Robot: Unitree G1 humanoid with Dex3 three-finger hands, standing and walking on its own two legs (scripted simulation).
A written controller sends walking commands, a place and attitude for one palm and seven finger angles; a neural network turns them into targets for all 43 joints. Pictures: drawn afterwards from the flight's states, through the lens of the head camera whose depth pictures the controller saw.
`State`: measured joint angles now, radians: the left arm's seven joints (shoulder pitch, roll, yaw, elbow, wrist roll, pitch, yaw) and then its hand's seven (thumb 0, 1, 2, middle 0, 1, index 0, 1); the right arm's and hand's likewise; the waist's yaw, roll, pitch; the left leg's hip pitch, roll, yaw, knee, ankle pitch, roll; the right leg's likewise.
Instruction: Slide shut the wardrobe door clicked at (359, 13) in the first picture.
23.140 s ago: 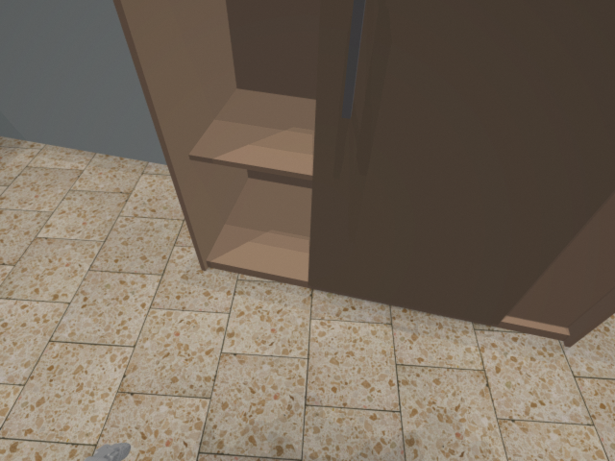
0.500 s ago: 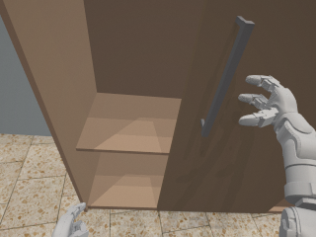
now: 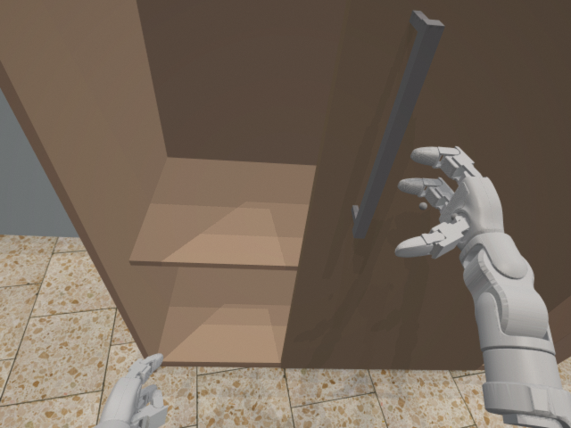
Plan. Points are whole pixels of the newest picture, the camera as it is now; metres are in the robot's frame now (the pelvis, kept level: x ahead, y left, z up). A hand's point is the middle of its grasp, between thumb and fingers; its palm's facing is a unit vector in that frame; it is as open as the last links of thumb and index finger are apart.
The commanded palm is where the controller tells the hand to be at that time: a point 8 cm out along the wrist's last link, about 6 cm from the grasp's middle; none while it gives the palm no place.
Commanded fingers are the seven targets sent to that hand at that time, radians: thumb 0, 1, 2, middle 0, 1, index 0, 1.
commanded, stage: move the hooked fingers beside the handle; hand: right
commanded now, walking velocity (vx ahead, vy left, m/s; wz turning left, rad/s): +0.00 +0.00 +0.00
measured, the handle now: (383, 145) +0.45 -0.09 +0.21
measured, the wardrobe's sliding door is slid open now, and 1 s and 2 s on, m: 0.42 0.42 0.42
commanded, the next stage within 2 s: feel for the door with the fingertips in 1.10 s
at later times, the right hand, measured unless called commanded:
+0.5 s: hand (453, 166) +0.37 -0.15 +0.24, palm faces +0.00 +1.00 -0.04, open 14.0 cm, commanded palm +0.35 -0.21 +0.20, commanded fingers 0.00 0.50 -0.30 0.30 1.20 0.30 1.20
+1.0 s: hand (429, 209) +0.36 -0.15 +0.18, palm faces -0.03 +1.00 -0.04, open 14.0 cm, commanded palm +0.34 -0.20 +0.20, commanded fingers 0.00 0.50 -0.30 0.30 1.20 0.30 1.20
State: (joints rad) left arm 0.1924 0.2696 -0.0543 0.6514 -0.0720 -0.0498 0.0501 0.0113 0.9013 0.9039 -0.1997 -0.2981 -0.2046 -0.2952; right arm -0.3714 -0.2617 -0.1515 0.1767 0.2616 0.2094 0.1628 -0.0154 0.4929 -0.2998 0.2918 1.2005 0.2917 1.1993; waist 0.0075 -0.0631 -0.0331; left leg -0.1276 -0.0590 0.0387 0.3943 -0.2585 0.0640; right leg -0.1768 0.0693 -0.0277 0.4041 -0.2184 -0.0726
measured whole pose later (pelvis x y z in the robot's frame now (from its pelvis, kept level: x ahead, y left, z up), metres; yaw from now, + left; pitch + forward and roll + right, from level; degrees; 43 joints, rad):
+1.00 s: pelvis -0.01 +0.02 +0.00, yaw +0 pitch -1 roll +0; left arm 0.17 0.28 -0.06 0.65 -0.10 -0.01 0.05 0.01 0.90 0.90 -0.20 -0.30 -0.21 -0.30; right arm -0.45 -0.34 -0.20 0.35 0.26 0.31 0.18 -0.01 0.49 -0.30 0.29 1.20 0.29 1.20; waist 0.02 -0.08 -0.04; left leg -0.12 -0.08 0.05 0.38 -0.23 0.09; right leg -0.18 0.04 -0.02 0.41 -0.21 -0.05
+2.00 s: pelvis +0.00 +0.01 +0.00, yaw +0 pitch -1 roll +0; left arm 0.17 0.26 -0.06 0.69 -0.08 0.00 0.05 0.01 0.90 0.90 -0.20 -0.30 -0.20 -0.30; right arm -0.57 -0.25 -0.13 0.36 0.23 0.30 0.08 -0.01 0.50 -0.30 0.30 1.20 0.30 1.20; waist 0.01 -0.07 -0.05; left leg -0.10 -0.07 0.04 0.37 -0.25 0.08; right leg -0.16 0.06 -0.02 0.40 -0.22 -0.06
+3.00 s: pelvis -0.01 +0.01 +0.00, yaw +0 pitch -3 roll +0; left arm 0.15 0.24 -0.06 0.69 -0.07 -0.01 0.04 0.01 0.90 0.90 -0.20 -0.30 -0.20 -0.30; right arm -0.53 -0.20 -0.09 0.29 0.21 0.26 0.02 -0.01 0.50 -0.30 0.30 1.20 0.30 1.23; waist -0.01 -0.06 -0.03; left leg -0.08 -0.07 0.05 0.35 -0.23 0.08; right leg -0.14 0.06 -0.01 0.38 -0.19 -0.06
